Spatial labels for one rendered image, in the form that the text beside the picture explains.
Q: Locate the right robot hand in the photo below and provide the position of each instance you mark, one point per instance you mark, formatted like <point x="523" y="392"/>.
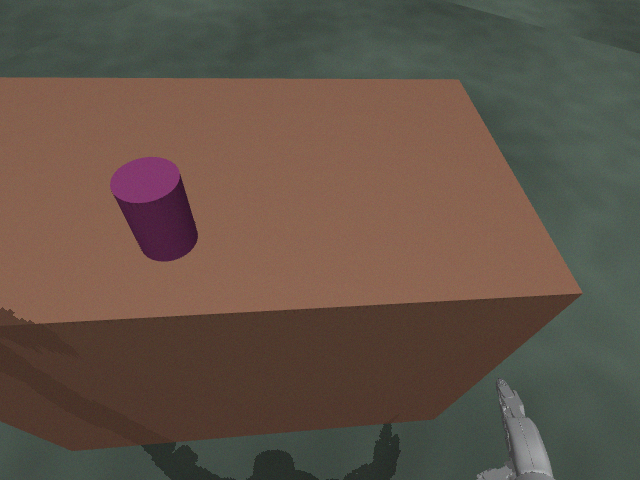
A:
<point x="526" y="449"/>

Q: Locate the can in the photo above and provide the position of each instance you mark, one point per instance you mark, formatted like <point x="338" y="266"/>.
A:
<point x="152" y="198"/>

